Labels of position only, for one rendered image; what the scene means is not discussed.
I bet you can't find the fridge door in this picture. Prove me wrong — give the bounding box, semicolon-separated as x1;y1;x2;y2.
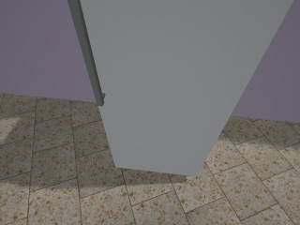
80;0;293;177

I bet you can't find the handle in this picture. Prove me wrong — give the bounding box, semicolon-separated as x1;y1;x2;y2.
67;0;106;107

